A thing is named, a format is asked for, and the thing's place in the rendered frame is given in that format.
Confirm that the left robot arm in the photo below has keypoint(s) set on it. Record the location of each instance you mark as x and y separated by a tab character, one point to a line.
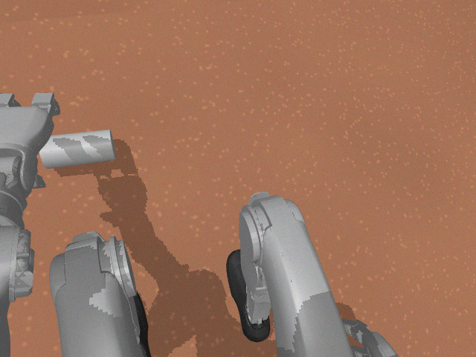
18	167

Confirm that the left robot hand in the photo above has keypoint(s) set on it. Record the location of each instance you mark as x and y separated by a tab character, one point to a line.
28	126

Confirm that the left robot foot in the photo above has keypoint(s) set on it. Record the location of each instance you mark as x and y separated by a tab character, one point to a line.
142	319

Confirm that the right robot hand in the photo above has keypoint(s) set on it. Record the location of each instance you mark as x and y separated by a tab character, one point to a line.
374	344

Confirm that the can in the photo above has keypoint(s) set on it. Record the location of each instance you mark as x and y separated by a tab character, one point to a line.
78	148

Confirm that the right robot foot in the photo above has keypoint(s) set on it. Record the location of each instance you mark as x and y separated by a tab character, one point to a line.
253	332

